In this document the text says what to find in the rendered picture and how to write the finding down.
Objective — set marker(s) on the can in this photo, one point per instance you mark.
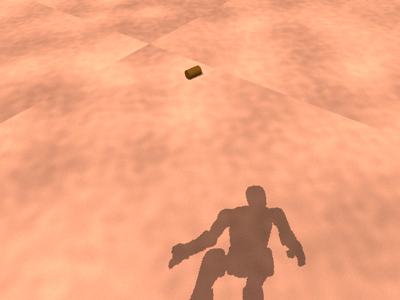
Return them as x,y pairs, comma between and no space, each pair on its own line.
193,72

